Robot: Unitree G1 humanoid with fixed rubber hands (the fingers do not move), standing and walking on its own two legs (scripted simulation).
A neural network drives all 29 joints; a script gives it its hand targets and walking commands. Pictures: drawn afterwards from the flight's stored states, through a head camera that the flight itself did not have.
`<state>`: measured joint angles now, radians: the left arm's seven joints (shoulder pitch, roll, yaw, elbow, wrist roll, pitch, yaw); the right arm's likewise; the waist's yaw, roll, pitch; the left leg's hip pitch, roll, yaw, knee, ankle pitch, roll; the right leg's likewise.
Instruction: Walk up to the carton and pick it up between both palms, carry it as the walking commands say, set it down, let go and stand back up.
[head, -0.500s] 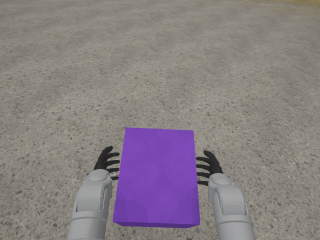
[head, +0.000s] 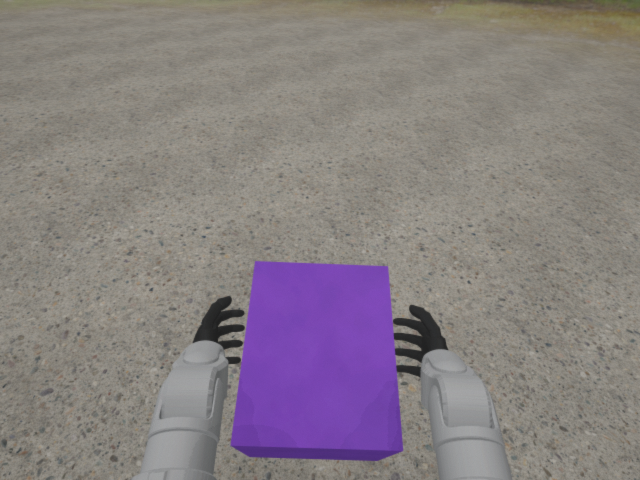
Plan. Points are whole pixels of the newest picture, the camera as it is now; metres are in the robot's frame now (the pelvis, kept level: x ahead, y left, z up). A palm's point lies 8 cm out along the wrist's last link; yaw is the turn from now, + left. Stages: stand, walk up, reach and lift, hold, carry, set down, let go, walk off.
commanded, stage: hold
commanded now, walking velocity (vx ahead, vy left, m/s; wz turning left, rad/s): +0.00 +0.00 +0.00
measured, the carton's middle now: (317, 363) +0.33 -0.02 -0.05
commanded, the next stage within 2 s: set down in 0.60 s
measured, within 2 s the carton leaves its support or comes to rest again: neither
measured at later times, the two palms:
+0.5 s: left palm (222, 327) +0.32 +0.11 +0.06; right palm (436, 336) +0.30 -0.17 +0.06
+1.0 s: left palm (227, 343) +0.33 +0.11 +0.01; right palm (431, 356) +0.30 -0.18 +0.01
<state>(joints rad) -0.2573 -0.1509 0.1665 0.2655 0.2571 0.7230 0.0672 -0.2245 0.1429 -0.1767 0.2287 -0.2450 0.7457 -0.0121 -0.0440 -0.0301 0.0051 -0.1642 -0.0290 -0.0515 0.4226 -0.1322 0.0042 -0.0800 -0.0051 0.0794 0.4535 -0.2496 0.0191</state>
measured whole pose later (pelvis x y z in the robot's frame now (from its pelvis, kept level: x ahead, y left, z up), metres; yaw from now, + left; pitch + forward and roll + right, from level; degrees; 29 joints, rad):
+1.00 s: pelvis +0.02 -0.02 +0.00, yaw -4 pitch -2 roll +0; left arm -0.36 -0.18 0.32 0.49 0.36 0.59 0.01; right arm -0.31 0.17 -0.28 0.49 -0.32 0.59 -0.02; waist 0.02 -0.02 -0.03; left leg -0.23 -0.03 -0.11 0.45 -0.18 -0.01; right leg -0.17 0.04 0.13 0.46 -0.26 0.01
